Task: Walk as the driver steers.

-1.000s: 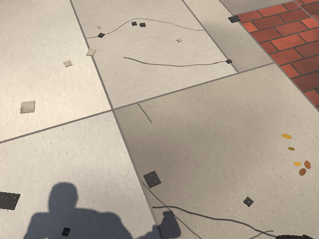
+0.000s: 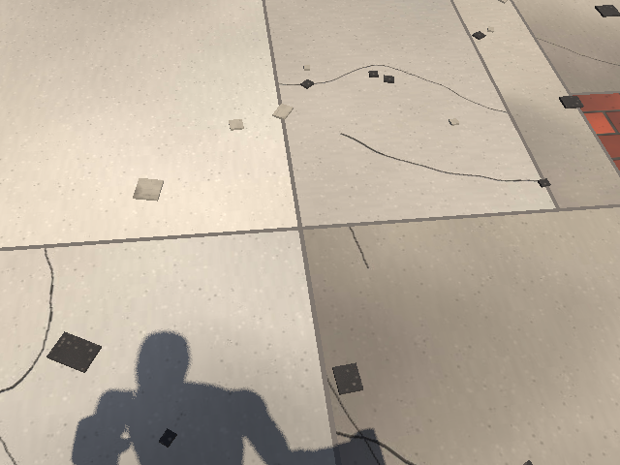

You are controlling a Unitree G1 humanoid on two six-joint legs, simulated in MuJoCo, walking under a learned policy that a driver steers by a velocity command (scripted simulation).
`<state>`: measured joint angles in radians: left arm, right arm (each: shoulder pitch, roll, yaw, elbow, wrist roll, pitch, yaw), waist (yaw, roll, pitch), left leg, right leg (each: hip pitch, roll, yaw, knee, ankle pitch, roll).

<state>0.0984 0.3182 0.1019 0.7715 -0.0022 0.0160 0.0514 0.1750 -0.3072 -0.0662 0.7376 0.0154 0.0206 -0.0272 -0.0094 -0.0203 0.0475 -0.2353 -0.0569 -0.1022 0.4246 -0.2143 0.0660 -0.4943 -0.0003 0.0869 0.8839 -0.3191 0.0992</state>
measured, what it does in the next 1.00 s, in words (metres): walks ahead, turning left: right foot, then left foot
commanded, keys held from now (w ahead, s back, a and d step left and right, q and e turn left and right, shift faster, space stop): w+q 0.34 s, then w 0.66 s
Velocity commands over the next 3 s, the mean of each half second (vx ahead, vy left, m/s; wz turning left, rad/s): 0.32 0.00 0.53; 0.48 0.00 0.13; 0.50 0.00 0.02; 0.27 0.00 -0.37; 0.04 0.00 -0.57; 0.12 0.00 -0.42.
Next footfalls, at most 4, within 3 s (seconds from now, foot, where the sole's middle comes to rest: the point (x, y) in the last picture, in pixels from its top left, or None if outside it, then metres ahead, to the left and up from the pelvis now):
0.18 right None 0.10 -0.15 -0.78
0.62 left None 0.33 0.21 -0.78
1.16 right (262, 352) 0.70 0.09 -0.78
1.66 left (136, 276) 0.91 0.41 -0.78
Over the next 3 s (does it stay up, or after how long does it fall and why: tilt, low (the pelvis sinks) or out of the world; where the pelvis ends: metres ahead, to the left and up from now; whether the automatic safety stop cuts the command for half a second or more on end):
stays up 0.91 0.24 -0.01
